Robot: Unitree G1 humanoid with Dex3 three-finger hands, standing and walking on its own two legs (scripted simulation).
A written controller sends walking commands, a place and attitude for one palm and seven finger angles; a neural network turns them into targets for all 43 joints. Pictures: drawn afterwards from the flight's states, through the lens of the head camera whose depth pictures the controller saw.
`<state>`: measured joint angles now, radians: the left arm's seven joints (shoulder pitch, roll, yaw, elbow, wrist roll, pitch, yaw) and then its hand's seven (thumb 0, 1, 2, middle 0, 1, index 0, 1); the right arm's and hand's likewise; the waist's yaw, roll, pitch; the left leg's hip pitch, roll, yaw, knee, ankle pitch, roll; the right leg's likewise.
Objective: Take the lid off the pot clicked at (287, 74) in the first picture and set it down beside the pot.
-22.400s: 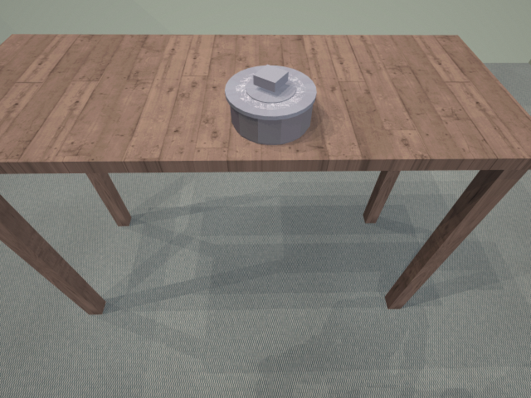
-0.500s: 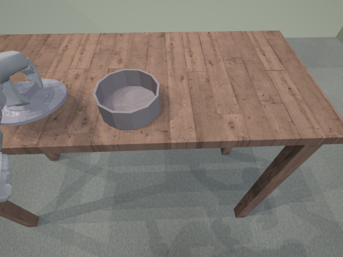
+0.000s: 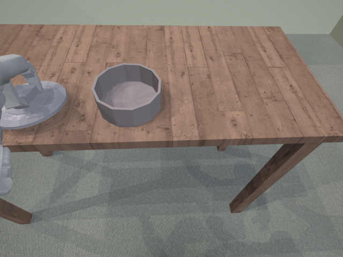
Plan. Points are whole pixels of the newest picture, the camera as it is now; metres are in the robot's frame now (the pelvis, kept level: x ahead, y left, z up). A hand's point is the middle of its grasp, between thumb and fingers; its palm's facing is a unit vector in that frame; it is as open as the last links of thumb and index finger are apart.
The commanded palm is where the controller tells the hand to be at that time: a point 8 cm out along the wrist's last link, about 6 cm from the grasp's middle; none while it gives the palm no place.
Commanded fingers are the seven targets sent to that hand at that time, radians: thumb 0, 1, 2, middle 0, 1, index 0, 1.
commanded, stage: lower the lid onto the table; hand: left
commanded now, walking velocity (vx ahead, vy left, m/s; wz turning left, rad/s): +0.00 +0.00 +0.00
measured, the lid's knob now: (23, 93) +0.47 +0.33 +0.11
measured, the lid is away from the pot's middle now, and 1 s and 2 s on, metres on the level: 0.24 0.23 0.23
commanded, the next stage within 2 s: open the fingers wide in 0.04 s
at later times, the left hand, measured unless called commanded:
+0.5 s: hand (19, 98) +0.45 +0.32 +0.13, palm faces -0.40 -0.08 -0.92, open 8.3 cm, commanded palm +0.46 +0.32 +0.19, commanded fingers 0.00 0.24 0.96 -0.64 -0.87 -0.63 -0.86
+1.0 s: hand (20, 96) +0.45 +0.32 +0.13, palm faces -0.40 -0.08 -0.91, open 10.2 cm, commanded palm +0.46 +0.32 +0.19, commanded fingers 0.00 -0.11 0.84 -0.44 -0.68 -0.44 -0.68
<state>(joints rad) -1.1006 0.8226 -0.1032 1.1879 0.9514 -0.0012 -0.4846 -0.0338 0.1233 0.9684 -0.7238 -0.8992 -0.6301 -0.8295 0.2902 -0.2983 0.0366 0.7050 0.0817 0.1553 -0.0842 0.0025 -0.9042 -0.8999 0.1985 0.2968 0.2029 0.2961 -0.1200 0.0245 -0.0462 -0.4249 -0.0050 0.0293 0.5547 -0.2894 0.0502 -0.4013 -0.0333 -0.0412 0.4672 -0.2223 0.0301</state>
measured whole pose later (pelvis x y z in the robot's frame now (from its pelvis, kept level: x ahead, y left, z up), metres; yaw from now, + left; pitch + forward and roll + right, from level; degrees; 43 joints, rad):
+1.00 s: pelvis +0.00 +0.00 +0.00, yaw +0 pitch +10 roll -2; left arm -0.98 0.83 -0.04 1.04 0.95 -0.11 -0.43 0.00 -0.01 0.86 -0.50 -0.74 -0.49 -0.73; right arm 0.27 -0.29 0.02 0.67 0.08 0.26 -0.08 0.00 -0.90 -0.90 0.20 0.30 0.20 0.30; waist -0.10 0.03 -0.05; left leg -0.46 0.00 0.03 0.58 -0.31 0.05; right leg -0.43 -0.02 -0.04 0.49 -0.23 0.03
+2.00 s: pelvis +0.00 +0.00 +0.00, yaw +0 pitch +9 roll -2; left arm -1.10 0.86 -0.08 1.00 0.96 -0.03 -0.49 0.00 -0.11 0.86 -0.46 -0.66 -0.46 -0.66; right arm 0.25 -0.29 0.04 0.66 0.09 0.25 -0.07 0.00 -0.90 -0.90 0.20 0.30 0.20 0.30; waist -0.10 0.03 -0.05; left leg -0.40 -0.01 0.03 0.53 -0.28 0.05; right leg -0.37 -0.04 -0.04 0.44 -0.21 0.03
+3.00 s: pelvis +0.02 -0.01 +0.01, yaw +0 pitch +8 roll -1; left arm -1.02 0.89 -0.02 0.77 0.94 0.10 -0.55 0.00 -0.11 0.86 -0.46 -0.66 -0.47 -0.66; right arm 0.22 -0.30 0.04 0.62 0.09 0.25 -0.05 0.00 -0.91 -0.90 0.20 0.30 0.20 0.30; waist -0.07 0.06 -0.05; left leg -0.33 -0.01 0.03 0.47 -0.28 0.04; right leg -0.32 -0.03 -0.04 0.41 -0.23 0.03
